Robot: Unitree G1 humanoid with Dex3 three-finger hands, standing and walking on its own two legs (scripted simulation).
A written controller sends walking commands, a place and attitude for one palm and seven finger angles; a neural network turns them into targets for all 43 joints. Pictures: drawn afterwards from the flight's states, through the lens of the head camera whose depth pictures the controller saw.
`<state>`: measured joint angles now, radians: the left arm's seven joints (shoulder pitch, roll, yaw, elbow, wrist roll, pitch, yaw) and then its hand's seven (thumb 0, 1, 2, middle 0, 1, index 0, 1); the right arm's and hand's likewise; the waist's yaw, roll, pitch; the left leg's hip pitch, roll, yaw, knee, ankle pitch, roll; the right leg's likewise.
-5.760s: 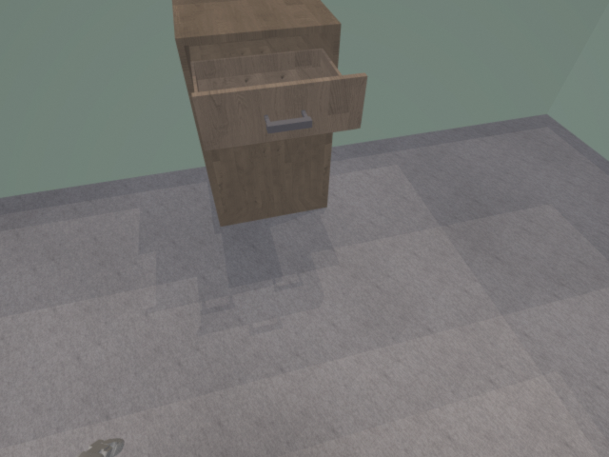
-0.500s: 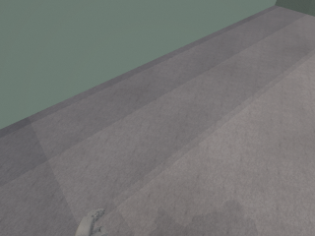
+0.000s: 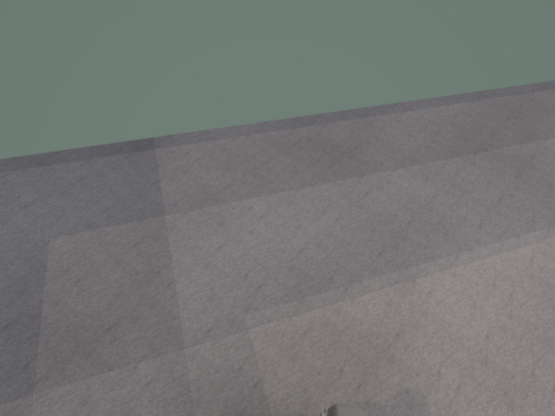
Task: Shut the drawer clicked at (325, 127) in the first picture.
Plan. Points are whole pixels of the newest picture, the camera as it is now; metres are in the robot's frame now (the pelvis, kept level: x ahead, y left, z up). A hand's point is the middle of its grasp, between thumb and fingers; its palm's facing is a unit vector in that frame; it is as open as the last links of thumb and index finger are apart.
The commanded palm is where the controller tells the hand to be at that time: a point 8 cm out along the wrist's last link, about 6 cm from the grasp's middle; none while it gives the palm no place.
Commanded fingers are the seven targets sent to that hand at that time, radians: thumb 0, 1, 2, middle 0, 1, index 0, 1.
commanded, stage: turn to face it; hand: left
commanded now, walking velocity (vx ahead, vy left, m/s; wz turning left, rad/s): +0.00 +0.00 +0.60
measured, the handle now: out of the picture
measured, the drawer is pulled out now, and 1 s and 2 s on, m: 0.30 0.30 0.30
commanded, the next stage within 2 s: none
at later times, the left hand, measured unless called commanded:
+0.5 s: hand out of the picture +0.00 +0.14 -0.15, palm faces +0.34 -0.90 -0.28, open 7.4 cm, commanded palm none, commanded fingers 0.00 0.90 0.90 -0.20 -0.30 -0.20 -0.30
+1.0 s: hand out of the picture -0.09 +0.20 -0.17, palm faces +0.63 -0.73 -0.27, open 7.4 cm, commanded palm none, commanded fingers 0.00 0.90 0.90 -0.20 -0.30 -0.20 -0.30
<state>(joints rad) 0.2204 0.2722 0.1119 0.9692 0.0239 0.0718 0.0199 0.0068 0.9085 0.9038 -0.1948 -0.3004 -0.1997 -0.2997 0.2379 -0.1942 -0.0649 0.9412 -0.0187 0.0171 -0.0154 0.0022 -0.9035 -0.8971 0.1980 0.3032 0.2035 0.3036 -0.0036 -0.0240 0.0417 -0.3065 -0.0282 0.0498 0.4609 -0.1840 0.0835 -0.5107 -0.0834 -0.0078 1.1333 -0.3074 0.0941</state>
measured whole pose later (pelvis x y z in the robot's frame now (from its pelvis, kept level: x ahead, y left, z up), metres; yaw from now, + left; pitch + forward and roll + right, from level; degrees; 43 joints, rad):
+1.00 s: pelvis -0.02 -0.03 +0.00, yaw +38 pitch +0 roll -1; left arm 0.17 0.28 0.08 0.89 0.02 0.06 0.01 0.01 0.91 0.90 -0.20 -0.30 -0.20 -0.30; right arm 0.15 -0.22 -0.05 0.90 -0.02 0.03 0.00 0.00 -0.90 -0.90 0.20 0.30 0.21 0.30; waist 0.01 -0.03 0.08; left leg -0.22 -0.02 -0.03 0.49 -0.27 0.03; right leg -0.49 -0.11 -0.02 1.08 -0.39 0.10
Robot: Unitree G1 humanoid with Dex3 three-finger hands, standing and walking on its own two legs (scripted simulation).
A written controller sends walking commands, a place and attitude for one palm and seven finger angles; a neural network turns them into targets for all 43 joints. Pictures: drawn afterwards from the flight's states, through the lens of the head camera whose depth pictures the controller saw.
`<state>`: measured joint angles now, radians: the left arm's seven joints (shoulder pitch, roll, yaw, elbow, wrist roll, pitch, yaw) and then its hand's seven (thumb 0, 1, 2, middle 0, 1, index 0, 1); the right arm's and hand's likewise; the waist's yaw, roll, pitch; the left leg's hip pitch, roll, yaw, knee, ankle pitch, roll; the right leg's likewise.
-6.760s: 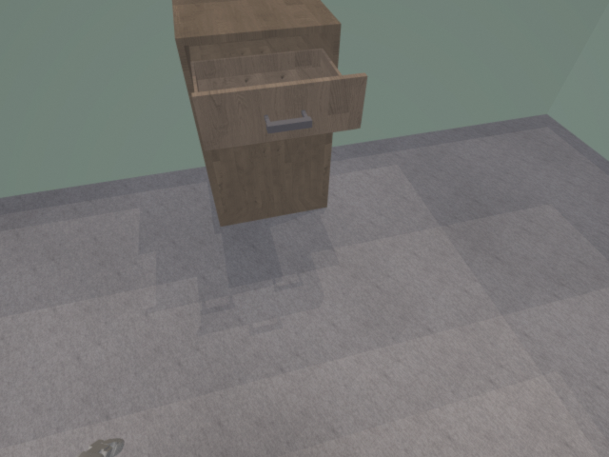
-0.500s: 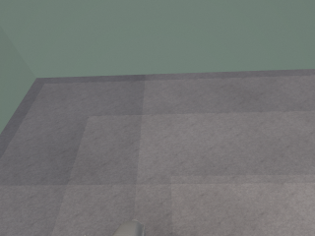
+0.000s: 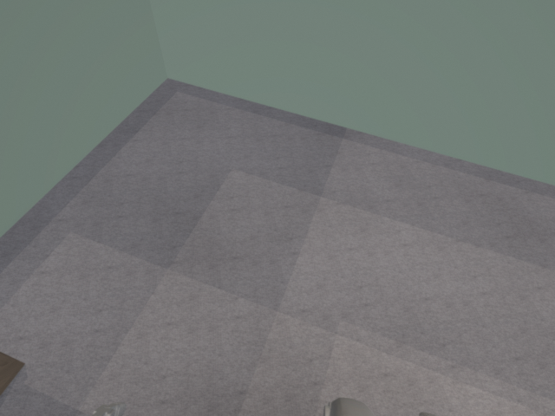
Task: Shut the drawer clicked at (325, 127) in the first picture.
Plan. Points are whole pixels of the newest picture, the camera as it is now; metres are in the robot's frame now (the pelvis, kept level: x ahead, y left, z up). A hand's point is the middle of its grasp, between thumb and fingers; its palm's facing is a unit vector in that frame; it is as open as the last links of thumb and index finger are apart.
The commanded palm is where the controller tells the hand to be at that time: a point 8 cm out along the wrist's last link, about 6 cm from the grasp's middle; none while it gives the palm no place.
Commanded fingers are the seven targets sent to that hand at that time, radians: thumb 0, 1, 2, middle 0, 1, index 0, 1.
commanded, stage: turn to face it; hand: left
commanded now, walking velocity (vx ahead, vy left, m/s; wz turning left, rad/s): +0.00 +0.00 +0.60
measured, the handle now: out of the picture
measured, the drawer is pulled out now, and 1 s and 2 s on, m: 0.30 0.30 0.30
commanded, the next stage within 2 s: none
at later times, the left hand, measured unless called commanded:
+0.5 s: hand out of the picture +0.02 +0.16 -0.14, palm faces +0.32 -0.90 -0.29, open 7.4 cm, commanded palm none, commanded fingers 0.00 0.90 0.90 -0.20 -0.30 -0.20 -0.30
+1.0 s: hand out of the picture -0.07 +0.22 -0.16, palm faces +0.61 -0.75 -0.25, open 7.4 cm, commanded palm none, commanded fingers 0.00 0.90 0.90 -0.20 -0.30 -0.20 -0.30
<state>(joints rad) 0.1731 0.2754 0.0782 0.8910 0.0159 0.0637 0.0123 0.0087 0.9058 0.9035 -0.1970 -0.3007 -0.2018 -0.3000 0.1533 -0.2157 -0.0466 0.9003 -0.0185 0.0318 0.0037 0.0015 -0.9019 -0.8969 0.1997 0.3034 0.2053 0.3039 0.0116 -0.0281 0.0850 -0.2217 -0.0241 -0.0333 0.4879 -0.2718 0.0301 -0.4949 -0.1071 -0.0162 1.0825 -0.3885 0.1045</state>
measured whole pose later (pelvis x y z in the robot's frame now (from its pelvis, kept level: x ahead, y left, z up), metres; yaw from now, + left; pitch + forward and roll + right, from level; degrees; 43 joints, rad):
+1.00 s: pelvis -0.02 -0.01 +0.00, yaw +36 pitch +0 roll -1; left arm 0.17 0.26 0.07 0.89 0.02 0.06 0.01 0.01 0.91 0.90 -0.20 -0.30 -0.20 -0.30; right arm 0.19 -0.21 -0.04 0.91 -0.02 0.04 0.00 0.00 -0.90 -0.90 0.20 0.30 0.21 0.30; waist 0.00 -0.02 0.06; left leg -0.24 -0.06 -0.05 0.46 -0.21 0.06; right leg -0.47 -0.10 0.00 1.04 -0.37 0.10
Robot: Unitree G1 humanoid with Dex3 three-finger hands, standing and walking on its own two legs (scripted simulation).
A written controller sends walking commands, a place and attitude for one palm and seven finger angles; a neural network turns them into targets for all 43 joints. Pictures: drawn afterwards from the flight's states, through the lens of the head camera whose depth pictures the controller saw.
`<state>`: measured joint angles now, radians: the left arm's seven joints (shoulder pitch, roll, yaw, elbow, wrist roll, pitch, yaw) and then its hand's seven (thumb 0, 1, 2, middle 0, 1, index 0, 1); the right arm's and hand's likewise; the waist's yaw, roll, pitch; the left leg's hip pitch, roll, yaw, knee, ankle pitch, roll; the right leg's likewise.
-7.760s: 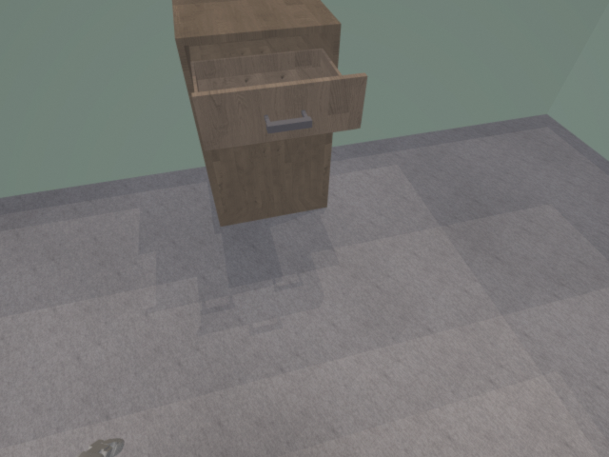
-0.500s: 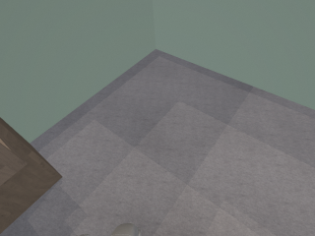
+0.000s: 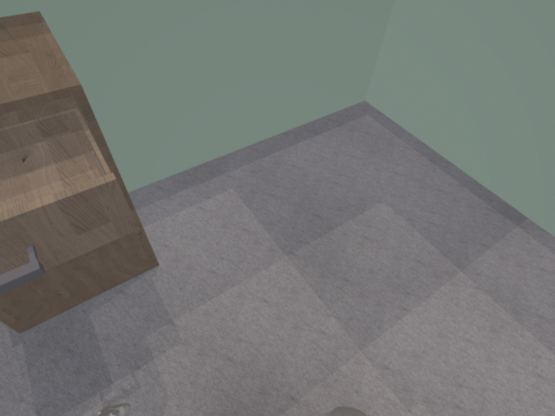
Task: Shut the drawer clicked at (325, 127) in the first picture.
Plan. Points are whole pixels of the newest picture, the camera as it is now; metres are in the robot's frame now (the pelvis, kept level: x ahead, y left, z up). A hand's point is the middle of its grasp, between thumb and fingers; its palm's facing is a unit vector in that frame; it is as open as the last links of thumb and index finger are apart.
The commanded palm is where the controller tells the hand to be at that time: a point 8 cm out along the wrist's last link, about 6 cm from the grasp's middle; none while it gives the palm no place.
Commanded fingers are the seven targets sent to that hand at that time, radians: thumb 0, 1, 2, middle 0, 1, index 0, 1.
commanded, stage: turn to face it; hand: left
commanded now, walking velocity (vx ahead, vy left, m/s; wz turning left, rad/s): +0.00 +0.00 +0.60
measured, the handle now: (0, 274) +0.32 +0.49 -0.07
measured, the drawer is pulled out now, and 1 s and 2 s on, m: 0.30 0.30 0.30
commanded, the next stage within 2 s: take the last steps up to it in 1.08 s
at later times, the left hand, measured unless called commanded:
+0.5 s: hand out of the picture -0.01 +0.16 -0.15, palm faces +0.33 -0.90 -0.28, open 7.4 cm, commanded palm none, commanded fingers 0.00 0.90 0.90 -0.20 -0.30 -0.20 -0.30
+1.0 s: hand out of the picture -0.11 +0.23 -0.17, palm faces +0.58 -0.78 -0.24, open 7.4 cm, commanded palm none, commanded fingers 0.00 0.90 0.90 -0.20 -0.30 -0.20 -0.30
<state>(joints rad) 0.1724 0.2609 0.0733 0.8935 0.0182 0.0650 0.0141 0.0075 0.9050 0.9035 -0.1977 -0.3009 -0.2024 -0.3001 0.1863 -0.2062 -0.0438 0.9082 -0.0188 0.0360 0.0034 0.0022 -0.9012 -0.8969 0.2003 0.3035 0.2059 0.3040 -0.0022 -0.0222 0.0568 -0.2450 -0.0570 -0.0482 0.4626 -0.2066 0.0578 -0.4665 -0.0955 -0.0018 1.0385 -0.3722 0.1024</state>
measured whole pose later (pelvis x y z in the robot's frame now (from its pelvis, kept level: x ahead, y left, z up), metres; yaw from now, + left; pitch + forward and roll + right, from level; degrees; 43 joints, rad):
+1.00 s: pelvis -0.06 +0.01 +0.00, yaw +33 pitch -1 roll -2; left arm 0.20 0.26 0.06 0.93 0.02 0.07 0.02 0.01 0.91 0.90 -0.20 -0.30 -0.20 -0.30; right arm 0.18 -0.18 -0.02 0.92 -0.02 0.03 -0.01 0.00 -0.90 -0.90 0.20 0.30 0.21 0.30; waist 0.01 -0.02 0.06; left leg -0.19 -0.06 -0.02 0.43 -0.21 0.08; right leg -0.45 -0.09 -0.02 1.04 -0.37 0.09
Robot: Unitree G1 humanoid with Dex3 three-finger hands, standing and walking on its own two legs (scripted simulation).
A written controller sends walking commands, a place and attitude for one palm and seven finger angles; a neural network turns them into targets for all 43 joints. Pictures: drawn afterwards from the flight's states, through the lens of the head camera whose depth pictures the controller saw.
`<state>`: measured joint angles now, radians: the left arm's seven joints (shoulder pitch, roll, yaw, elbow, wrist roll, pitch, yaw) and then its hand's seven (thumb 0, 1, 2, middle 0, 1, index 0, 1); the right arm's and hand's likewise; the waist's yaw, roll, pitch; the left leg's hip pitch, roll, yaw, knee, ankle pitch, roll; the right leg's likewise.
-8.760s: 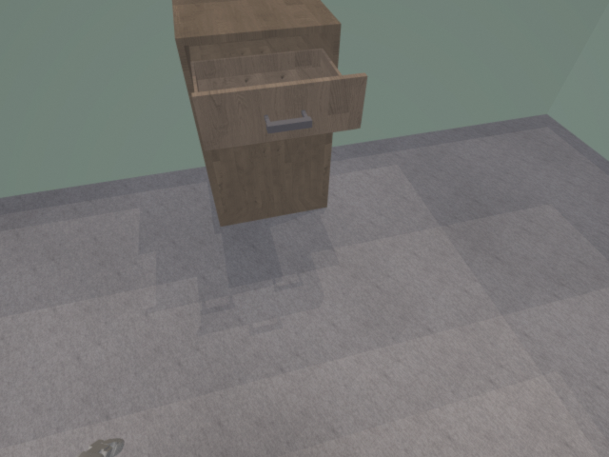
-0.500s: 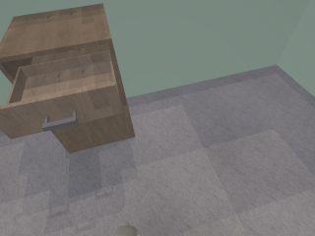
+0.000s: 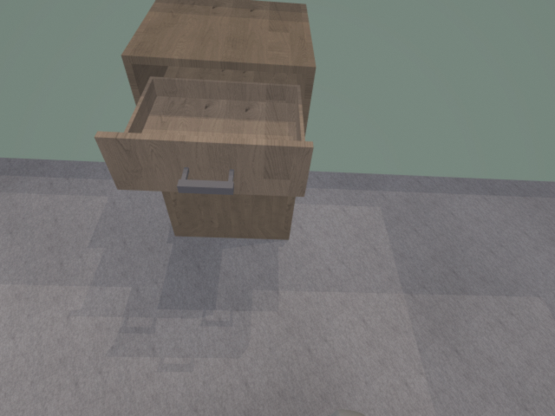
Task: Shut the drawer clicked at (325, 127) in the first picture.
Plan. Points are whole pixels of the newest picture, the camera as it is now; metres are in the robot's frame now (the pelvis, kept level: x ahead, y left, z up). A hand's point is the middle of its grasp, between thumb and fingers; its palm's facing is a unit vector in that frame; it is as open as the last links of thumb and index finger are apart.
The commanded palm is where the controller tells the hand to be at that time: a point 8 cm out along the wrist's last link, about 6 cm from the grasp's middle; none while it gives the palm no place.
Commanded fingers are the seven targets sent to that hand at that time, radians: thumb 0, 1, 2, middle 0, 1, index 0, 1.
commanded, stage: turn to face it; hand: left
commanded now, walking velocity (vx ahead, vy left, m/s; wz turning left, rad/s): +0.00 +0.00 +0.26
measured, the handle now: (207, 180) +0.58 +0.20 -0.07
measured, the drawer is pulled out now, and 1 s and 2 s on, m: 0.30 0.30 0.30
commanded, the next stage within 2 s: take the last steps up to it in 0.08 s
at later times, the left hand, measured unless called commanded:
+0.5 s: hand out of the picture -0.02 +0.12 -0.15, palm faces +0.19 -0.95 -0.24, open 7.3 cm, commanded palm none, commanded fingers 0.00 0.90 0.90 -0.20 -0.30 -0.20 -0.30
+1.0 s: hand out of the picture +0.10 +0.19 -0.18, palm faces +0.19 -0.97 -0.18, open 7.4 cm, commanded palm none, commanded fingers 0.00 0.90 0.90 -0.20 -0.30 -0.20 -0.30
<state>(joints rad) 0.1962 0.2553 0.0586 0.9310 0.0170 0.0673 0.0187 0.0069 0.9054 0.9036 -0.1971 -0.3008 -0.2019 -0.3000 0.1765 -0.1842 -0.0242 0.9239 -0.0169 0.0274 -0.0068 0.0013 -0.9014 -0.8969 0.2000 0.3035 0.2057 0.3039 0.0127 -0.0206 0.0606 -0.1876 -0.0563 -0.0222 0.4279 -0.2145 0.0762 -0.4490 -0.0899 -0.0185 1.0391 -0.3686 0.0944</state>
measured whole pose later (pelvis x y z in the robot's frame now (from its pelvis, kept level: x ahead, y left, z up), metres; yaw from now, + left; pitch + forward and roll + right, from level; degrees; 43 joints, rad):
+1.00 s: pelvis +0.13 +0.01 +0.00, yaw +5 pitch -2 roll +1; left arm 0.34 0.17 0.06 1.09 0.03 0.00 0.00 0.01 0.91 0.90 -0.20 -0.30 -0.20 -0.30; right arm 0.23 -0.15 -0.05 1.02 -0.02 -0.08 -0.03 -0.04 -0.96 -0.90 0.20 0.30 0.21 0.30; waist 0.02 -0.04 0.01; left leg -0.12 0.01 0.14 0.41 -0.25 0.02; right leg -0.49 -0.11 -0.07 1.04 -0.31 0.00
